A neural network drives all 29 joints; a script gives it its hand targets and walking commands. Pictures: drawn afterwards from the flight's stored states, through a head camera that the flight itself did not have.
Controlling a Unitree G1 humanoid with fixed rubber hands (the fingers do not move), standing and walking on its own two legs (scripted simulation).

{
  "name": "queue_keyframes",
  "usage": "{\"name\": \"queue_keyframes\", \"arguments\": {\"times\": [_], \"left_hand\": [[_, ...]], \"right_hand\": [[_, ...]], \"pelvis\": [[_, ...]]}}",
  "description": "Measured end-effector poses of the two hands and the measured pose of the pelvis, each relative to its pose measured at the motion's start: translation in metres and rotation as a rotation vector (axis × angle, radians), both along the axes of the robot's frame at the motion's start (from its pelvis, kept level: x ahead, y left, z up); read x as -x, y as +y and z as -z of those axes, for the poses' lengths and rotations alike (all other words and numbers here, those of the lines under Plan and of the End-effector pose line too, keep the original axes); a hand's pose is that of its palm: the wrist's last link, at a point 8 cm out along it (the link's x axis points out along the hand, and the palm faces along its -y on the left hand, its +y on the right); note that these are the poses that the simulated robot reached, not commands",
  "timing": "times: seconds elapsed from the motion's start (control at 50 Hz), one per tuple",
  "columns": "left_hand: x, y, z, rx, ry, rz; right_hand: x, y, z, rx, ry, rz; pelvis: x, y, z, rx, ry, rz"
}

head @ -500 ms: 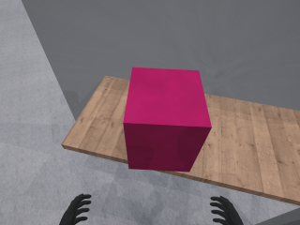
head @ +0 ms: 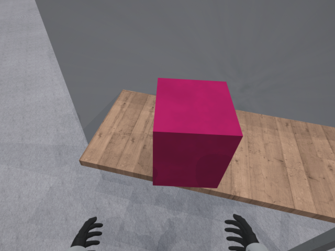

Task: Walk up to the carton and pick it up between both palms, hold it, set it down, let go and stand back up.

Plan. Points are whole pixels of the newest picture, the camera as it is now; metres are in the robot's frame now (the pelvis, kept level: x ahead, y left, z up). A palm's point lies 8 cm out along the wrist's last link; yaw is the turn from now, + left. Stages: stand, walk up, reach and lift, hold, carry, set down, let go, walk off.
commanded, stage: let go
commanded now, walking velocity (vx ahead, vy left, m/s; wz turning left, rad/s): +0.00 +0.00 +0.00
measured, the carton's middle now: (188, 134) +0.46 -0.04 +0.01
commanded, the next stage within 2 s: stand in 0.64 s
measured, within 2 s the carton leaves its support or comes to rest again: neither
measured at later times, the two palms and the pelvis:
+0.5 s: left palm out of the picture +0.13 +0.18 -0.08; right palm out of the picture +0.14 -0.26 -0.09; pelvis -0.02 -0.05 +0.00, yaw +1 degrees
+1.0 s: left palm out of the picture +0.17 +0.20 -0.13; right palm out of the picture +0.09 -0.29 -0.11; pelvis +0.08 -0.03 -0.01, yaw -3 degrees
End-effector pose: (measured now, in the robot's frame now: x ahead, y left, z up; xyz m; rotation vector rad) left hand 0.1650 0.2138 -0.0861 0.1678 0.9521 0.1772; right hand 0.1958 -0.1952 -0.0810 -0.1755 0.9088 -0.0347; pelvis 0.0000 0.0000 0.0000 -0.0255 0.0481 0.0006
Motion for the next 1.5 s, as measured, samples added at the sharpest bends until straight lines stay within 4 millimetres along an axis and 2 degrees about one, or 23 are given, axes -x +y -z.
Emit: {"name": "queue_keyframes", "arguments": {"times": [0.1,0.26,0.42,0.54,0.66,0.7,0.74,0.78,0.84,0.92,1.04,1.2,1.38,1.5], "left_hand": [[0.016,-0.010,0.000,0.010,0.021,0.001],[0.028,-0.013,-0.009,-0.032,0.005,0.001],[0.039,-0.028,-0.007,-0.037,0.064,0.027],[0.034,-0.042,-0.005,-0.016,0.098,0.039],[0.003,-0.047,-0.018,-0.012,0.067,0.045],[-0.009,-0.046,-0.020,-0.009,-0.018,0.061],[-0.011,-0.040,-0.015,-0.022,-0.080,0.074],[-0.007,-0.031,-0.005,-0.035,-0.088,0.074],[0.001,-0.020,0.015,-0.023,-0.031,0.074],[0.001,-0.013,0.033,0.016,0.030,0.086],[-0.006,-0.008,0.050,0.046,0.093,0.093],[-0.004,0.006,0.047,0.039,0.169,0.064],[0.035,0.026,0.055,0.030,0.329,0.030],[0.060,0.023,0.054,0.043,0.439,0.029]], "right_hand": [[0.009,-0.008,0.000,0.007,0.014,0.005],[0.046,-0.033,0.012,0.008,0.069,0.009],[0.060,-0.059,0.015,0.017,0.088,0.024],[0.052,-0.068,0.012,0.009,0.107,0.032],[0.020,-0.064,0.001,-0.018,0.077,0.043],[0.009,-0.065,-0.002,-0.009,0.002,0.022],[0.009,-0.073,-0.001,0.019,-0.061,0.024],[0.020,-0.083,0.003,0.056,-0.064,0.049],[0.048,-0.096,0.013,0.098,0.012,0.094],[0.082,-0.102,0.024,0.137,0.145,0.155],[0.112,-0.088,0.032,0.153,0.274,0.228],[0.128,-0.049,0.038,0.096,0.365,0.267],[0.150,-0.016,0.045,0.057,0.485,0.297],[0.166,0.004,0.043,0.018,0.556,0.333]], "pelvis": [[0.011,-0.004,0.000,-0.003,-0.005,-0.002],[0.024,-0.019,0.002,-0.018,-0.006,-0.002],[0.023,-0.040,0.003,-0.028,-0.010,-0.002],[0.015,-0.055,0.002,-0.032,-0.006,-0.012],[0.003,-0.062,0.001,-0.032,0.012,-0.019],[-0.003,-0.062,0.001,-0.030,0.027,-0.015],[-0.014,-0.059,0.002,-0.021,0.040,-0.009],[-0.025,-0.055,0.003,-0.012,0.046,0.008],[-0.043,-0.050,0.004,-0.003,0.050,0.020],[-0.063,-0.039,0.007,0.008,0.057,0.032],[-0.082,-0.023,0.009,0.012,0.046,0.057],[-0.104,-0.008,-0.001,0.015,0.011,0.077],[-0.114,0.006,-0.001,0.016,-0.002,0.094],[-0.124,0.009,-0.006,0.011,-0.030,0.115]]}}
